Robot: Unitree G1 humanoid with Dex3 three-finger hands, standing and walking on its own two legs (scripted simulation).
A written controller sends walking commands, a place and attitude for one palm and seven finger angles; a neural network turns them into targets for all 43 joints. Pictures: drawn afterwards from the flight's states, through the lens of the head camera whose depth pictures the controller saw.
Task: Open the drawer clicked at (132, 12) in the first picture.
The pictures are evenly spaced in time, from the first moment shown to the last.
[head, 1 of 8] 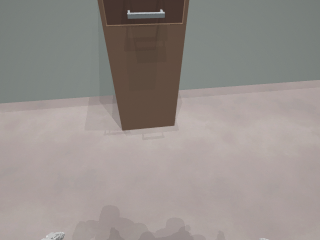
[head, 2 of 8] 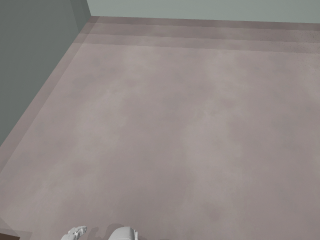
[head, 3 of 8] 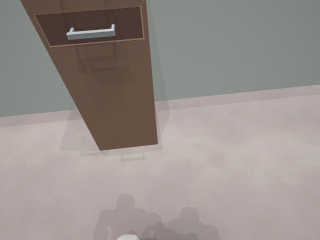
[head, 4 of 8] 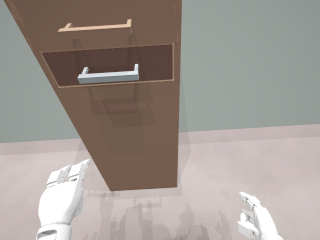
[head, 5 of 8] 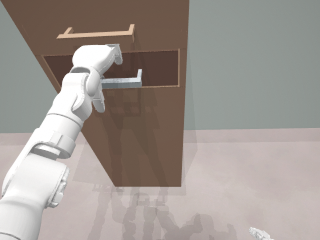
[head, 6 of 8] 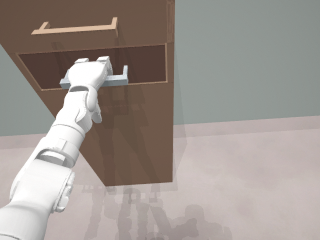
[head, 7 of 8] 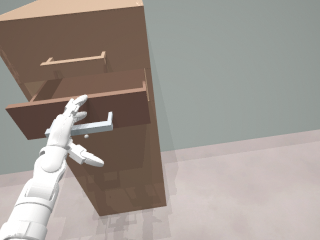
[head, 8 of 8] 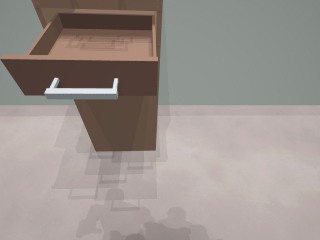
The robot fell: no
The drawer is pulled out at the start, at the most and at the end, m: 0.00 0.30 0.30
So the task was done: yes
